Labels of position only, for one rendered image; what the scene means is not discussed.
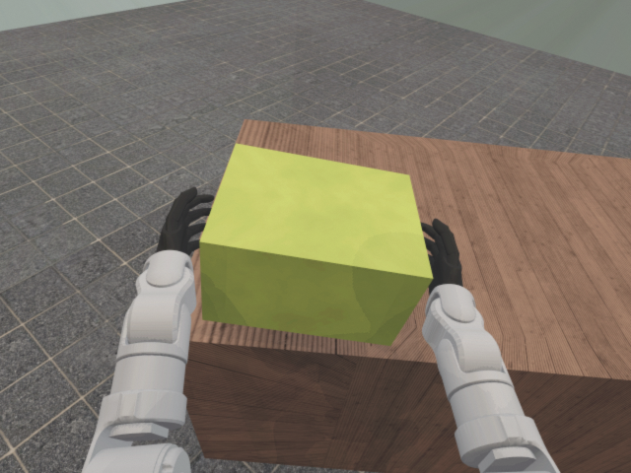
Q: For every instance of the left robot forearm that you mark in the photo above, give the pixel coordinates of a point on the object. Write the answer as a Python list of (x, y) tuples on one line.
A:
[(146, 400)]

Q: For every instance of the carton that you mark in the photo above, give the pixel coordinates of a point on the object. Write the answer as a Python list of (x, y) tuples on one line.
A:
[(311, 246)]

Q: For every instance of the right robot forearm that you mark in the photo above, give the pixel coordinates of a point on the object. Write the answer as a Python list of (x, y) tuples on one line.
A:
[(493, 433)]

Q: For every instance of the right robot hand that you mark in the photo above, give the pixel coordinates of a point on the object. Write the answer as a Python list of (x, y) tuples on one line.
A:
[(444, 261)]

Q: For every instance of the left robot upper arm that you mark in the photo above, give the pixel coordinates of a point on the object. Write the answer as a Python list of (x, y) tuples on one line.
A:
[(151, 458)]

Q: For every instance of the left robot hand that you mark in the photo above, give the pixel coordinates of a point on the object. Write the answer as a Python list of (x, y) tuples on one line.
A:
[(176, 231)]

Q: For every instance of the pedestal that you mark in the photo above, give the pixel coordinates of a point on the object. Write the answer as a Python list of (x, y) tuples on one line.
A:
[(544, 242)]

